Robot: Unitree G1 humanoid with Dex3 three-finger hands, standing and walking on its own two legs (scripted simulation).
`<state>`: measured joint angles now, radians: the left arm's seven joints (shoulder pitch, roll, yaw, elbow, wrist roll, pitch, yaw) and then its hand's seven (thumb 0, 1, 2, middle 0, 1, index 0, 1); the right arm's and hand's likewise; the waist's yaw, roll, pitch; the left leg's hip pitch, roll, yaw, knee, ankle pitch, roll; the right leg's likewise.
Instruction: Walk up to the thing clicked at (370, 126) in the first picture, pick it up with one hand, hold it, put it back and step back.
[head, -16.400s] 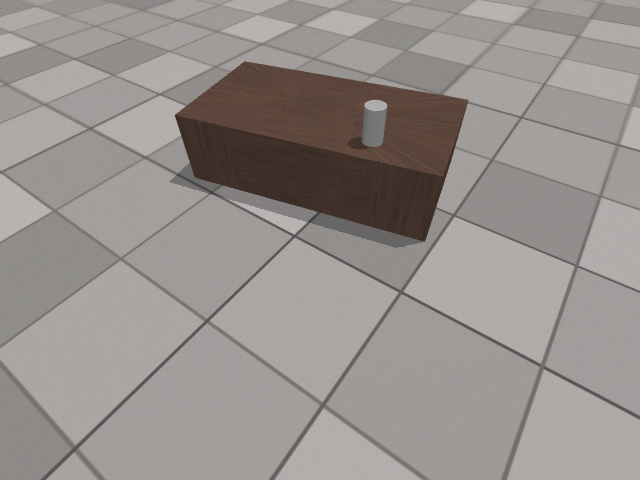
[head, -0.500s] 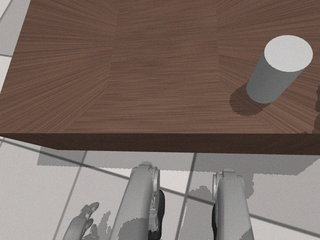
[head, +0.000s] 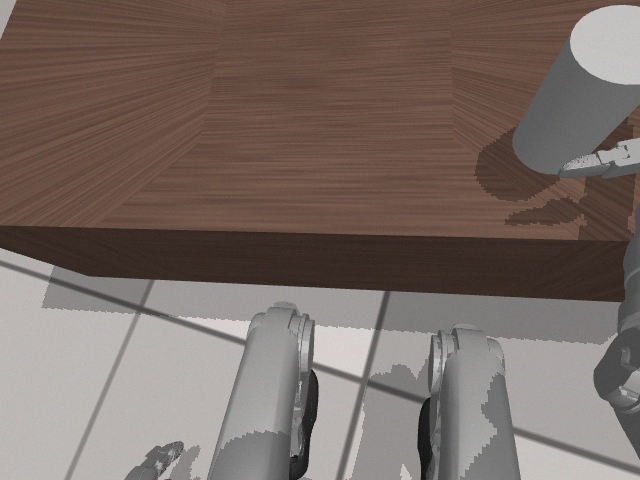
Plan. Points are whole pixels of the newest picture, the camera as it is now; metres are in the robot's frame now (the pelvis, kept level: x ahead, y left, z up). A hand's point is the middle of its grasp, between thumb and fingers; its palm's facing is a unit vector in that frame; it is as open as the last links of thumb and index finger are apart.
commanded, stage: close in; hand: right
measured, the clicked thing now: (580, 102) +0.55 -0.22 +0.02
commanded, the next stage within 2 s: rest palm in 0.14 s
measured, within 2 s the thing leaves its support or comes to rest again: leaves its support in 1.54 s
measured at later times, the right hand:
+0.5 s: hand (590, 107) +0.54 -0.23 +0.02, palm faces +0.22 +0.98 -0.01, open 16.7 cm
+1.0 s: hand (585, 103) +0.54 -0.23 +0.02, palm faces +0.22 +0.98 -0.02, open 12.3 cm
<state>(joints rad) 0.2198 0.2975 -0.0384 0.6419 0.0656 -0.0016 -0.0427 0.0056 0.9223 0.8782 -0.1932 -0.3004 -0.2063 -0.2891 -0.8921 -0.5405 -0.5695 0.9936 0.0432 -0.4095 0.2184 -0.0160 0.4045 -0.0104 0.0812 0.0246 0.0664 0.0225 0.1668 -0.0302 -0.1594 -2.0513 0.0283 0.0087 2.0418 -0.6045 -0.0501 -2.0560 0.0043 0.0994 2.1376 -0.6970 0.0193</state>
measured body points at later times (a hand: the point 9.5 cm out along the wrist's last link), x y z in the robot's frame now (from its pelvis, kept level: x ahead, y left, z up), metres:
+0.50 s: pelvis +0.01 +0.01 +0.01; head +0.23 -0.03 +0.40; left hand +0.09 +0.29 -0.11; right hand +0.52 -0.28 +0.03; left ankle +0.11 +0.14 -0.38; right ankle +0.08 -0.13 -0.38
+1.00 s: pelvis +0.00 +0.00 +0.00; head +0.22 -0.03 +0.39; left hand +0.07 +0.29 -0.12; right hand +0.53 -0.28 +0.03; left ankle +0.11 +0.14 -0.38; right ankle +0.08 -0.13 -0.38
